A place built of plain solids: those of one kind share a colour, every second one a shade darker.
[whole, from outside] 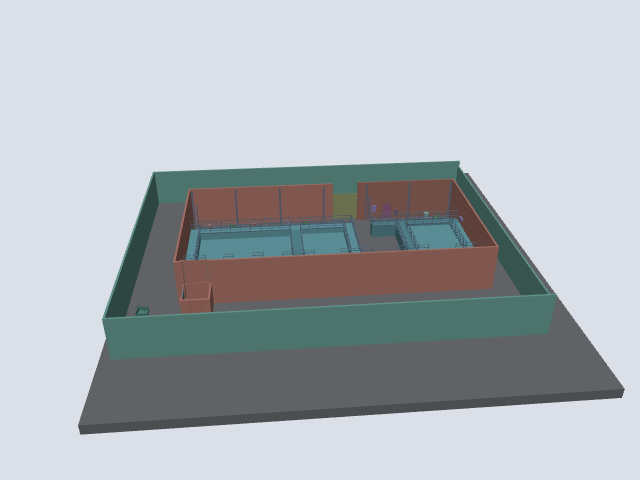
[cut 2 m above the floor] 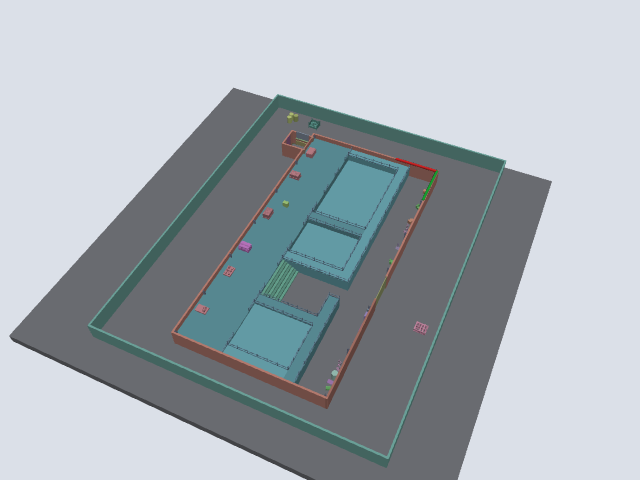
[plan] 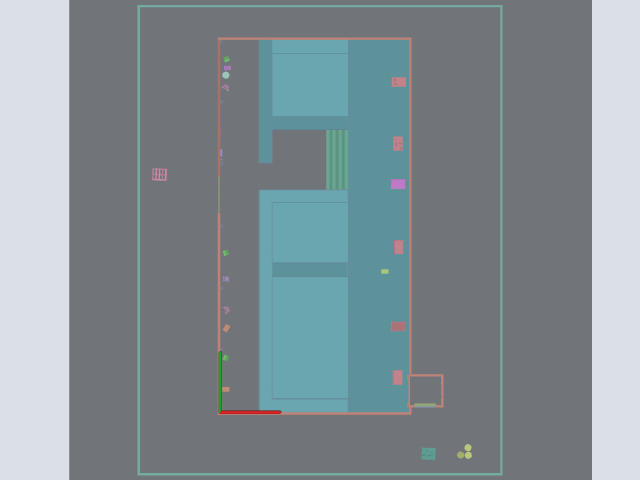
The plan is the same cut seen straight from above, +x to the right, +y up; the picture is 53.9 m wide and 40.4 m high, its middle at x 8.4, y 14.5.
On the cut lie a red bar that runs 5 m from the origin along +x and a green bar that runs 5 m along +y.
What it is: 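A works' hall with a row of bays behind a railed edge, a stair in one of them; one tall room; a strip of floor behind the doors, a deck 1.41 m over it that fills the rest, and 3 sunk grounds in the deck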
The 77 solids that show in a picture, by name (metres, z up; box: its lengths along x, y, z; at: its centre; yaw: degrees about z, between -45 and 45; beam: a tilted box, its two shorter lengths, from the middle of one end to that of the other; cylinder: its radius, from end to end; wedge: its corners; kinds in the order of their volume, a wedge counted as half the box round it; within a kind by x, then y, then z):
{
 "raised_floor_bank_1": {"box": [1.15, 18.75, 1.46], "at": [3.83, 9.38, 0.68]},
 "raised_floor_bank_2": {"box": [1.15, 10.4, 1.46], "at": [3.83, 26.15, 0.68]},
 "raised_floor_bank_3": {"box": [6.35, 1.15, 1.46], "at": [7.58, 0.57, 0.68]},
 "raised_floor_bank_4": {"box": [6.35, 10.25, 0.68], "at": [7.58, 6.28, 0.29]},
 "raised_floor_bank_5": {"box": [6.35, 1.2, 1.46], "at": [7.58, 12.0, 0.68]},
 "raised_floor_bank_6": {"box": [6.35, 5.0, 0.89], "at": [7.58, 15.1, 0.4]},
 "raised_floor_bank_7": {"box": [6.35, 1.15, 1.46], "at": [7.58, 18.18, 0.68]},
 "raised_floor_bank_8": {"box": [6.35, 1.15, 1.46], "at": [7.58, 24.32, 0.68]},
 "raised_floor_bank_9": {"box": [6.35, 5.25, 1.3], "at": [7.58, 27.52, 0.6]},
 "raised_floor_bank_10": {"box": [6.35, 1.2, 1.46], "at": [7.58, 30.75, 0.68]},
 "raised_floor_bank_11": {"box": [5.15, 31.35, 1.46], "at": [13.32, 15.68, 0.68]},
 "yard_bound_1": {"box": [0.2, 39.6, 4.46], "at": [-6.86, 14.49, 2.18]},
 "yard_bound_2": {"box": [30.72, 0.2, 4.46], "at": [8.4, -5.21, 2.18]},
 "yard_bound_3": {"box": [30.72, 0.2, 3.76], "at": [8.4, 34.19, 1.83]},
 "yard_bound_4": {"box": [0.2, 39.6, 4.46], "at": [23.66, 14.49, 2.18]},
 "wall_1": {"box": [0.2, 17.01, 5.05], "at": [-0.1, 8.3, 2.48]},
 "wall_2": {"box": [0.2, 11.76, 5.05], "at": [-0.1, 25.68, 2.48]},
 "wall_3": {"box": [16.3, 0.2, 5.05], "at": [7.95, -0.1, 2.48]},
 "wall_4": {"box": [16.3, 0.2, 5.05], "at": [7.95, 31.45, 2.48]},
 "wall_5": {"box": [0.06, 2.52, 5.05], "at": [15.87, 1.8, 2.48]},
 "wall_6": {"box": [0.06, 2.4, 2.45], "at": [15.93, 1.8, 1.18]},
 "wall_7": {"box": [0.2, 0.8, 5.05], "at": [16.0, 0.2, 2.48]},
 "wall_8": {"box": [0.2, 28.55, 5.05], "at": [16.0, 17.27, 2.48]},
 "wall_9": {"box": [2.9, 0.2, 2.45], "at": [17.35, 3.1, 1.18]},
 "wall_10": {"box": [0.2, 2.8, 2.45], "at": [18.7, 1.8, 1.18]},
 "door_landing_1": {"box": [0.78, 5.02, 0.23], "at": [9.32, 21.25, 0.06]},
 "door_landing_2": {"box": [0.78, 5.02, 0.4], "at": [9.58, 21.25, 0.15]},
 "door_landing_3": {"box": [0.78, 5.02, 0.58], "at": [9.84, 21.25, 0.24]},
 "door_landing_4": {"box": [0.78, 5.02, 0.75], "at": [10.1, 21.25, 0.33]},
 "door_landing_5": {"box": [0.78, 5.02, 0.93], "at": [10.36, 21.25, 0.42]},
 "door_landing_6": {"box": [0.56, 5.02, 1.11], "at": [10.51, 21.25, 0.5]},
 "door_landing_7": {"box": [0.28, 5.02, 1.28], "at": [10.63, 21.25, 0.59]},
 "pallet_load_1": {"box": [0.71, 1.13, 1.2], "at": [14.94, 2.91, 1.96]},
 "pallet_load_2": {"box": [0.82, 1.22, 1.26], "at": [14.94, 2.92, 1.99]},
 "pallet_load_3": {"box": [1.1, 0.75, 0.97], "at": [14.96, 7.22, 2.04]},
 "pallet_load_4": {"box": [0.8, 1.2, 0.2], "at": [14.96, 22.62, 1.46]},
 "pallet_load_5": {"box": [0.68, 1.08, 0.89], "at": [15.04, 13.9, 1.81]},
 "pallet_load_6": {"box": [0.75, 1.13, 0.74], "at": [15.04, 13.9, 1.92]},
 "pallet_load_7": {"box": [1.2, 0.8, 0.2], "at": [15.04, 27.81, 1.46]},
 "beyond_drums_1": {"cylinder": 0.3, "from": [20.24, -3.6, -0.06], "to": [20.24, -3.6, 0.87]},
 "beyond_drums_2": {"cylinder": 0.3, "from": [20.86, -2.98, -0.06], "to": [20.86, -2.98, 0.87]},
 "beyond_drums_3": {"cylinder": 0.3, "from": [20.88, -3.62, -0.06], "to": [20.88, -3.62, 0.87]},
 "pallet_stack_1": {"box": [1.13, 0.72, 0.86], "at": [14.98, 19.22, 1.79]},
 "roller_shutter_1": {"box": [0.06, 2.86, 3.4], "at": [-0.12, 18.3, 1.9]},
 "deck_rail_1": {"box": [0.024, 18.69, 0.1], "at": [3.28, 9.35, 1.46]},
 "deck_rail_2": {"box": [0.05, 18.69, 0.05], "at": [3.28, 9.35, 1.79]},
 "deck_rail_3": {"box": [0.05, 18.69, 0.05], "at": [3.28, 9.35, 2.12]},
 "deck_rail_4": {"box": [0.05, 18.69, 0.05], "at": [3.28, 9.35, 2.44]},
 "deck_rail_5": {"box": [0.024, 10.34, 0.1], "at": [3.28, 26.18, 1.46]},
 "deck_rail_6": {"box": [0.05, 10.34, 0.05], "at": [3.28, 26.18, 1.79]},
 "deck_rail_7": {"box": [0.05, 10.34, 0.05], "at": [3.28, 26.18, 2.12]},
 "deck_rail_8": {"box": [0.05, 10.34, 0.05], "at": [3.28, 26.18, 2.44]},
 "deck_rail_9": {"box": [0.024, 10.25, 0.1], "at": [4.37, 6.28, 1.46]},
 "deck_rail_10": {"box": [0.05, 10.25, 0.05], "at": [4.37, 6.28, 1.79]},
 "deck_rail_11": {"box": [0.05, 10.25, 0.05], "at": [4.37, 6.28, 2.12]},
 "deck_rail_12": {"box": [0.05, 10.25, 0.05], "at": [4.37, 6.28, 2.44]},
 "deck_rail_13": {"box": [7.5, 0.024, 0.1], "at": [7.0, 18.72, 1.46]},
 "deck_rail_14": {"box": [7.5, 0.05, 0.05], "at": [7.0, 18.72, 1.79]},
 "deck_rail_15": {"box": [6.35, 0.05, 0.05], "at": [7.58, 11.43, 1.79]},
 "deck_rail_16": {"box": [6.35, 0.05, 0.05], "at": [7.58, 23.78, 1.79]},
 "deck_rail_17": {"box": [6.35, 0.024, 0.1], "at": [7.58, 24.87, 1.46]},
 "deck_rail_18": {"box": [6.35, 0.05, 0.05], "at": [7.58, 24.87, 1.79]},
 "deck_rail_19": {"box": [6.35, 0.05, 0.05], "at": [7.58, 30.18, 1.79]},
 "pier_1": {"box": [0.17, 0.34, 5.05], "at": [15.81, 0.6, 2.48]},
 "drum_1": {"cylinder": 0.3, "from": [0.47, 28.38, 0.0], "to": [0.47, 28.38, 0.87]},
 "window_pane_1": {"box": [1.8, 0.1, 1.06], "at": [17.25, 0.45, 1.52]},
 "radiator_1": {"box": [1.8, 0.1, 0.6], "at": [17.25, 0.69, 0.45]},
 "steel_column_1": {"box": [0.014, 0.2, 4.85], "at": [0.2, 0.14, 2.38]},
 "steel_column_2": {"box": [0.014, 0.2, 4.85], "at": [0.2, 5.22, 2.38]},
 "steel_column_3": {"box": [0.014, 0.2, 4.85], "at": [0.2, 10.45, 2.38]},
 "steel_column_4": {"box": [0.014, 0.2, 4.85], "at": [0.2, 15.68, 2.38]},
 "steel_column_5": {"box": [0.014, 0.2, 4.85], "at": [0.2, 20.9, 2.38]},
 "steel_column_6": {"box": [0.014, 0.2, 4.85], "at": [0.2, 26.12, 2.38]},
 "steel_column_7": {"box": [0.014, 0.2, 4.85], "at": [0.2, 31.21, 2.38]},
 "door_leaf_1": {"box": [0.044, 1.0, 2.15], "at": [0.0, 23.5, 1.02]},
 "beyond_stillage_1": {"box": [1.18, 0.98, 0.08], "at": [17.53, -3.49, 0.14], "yaw": -2.8},
 "window_1": {"box": [1.86, 0.23, 0.024], "at": [17.25, 0.55, 0.99]}
}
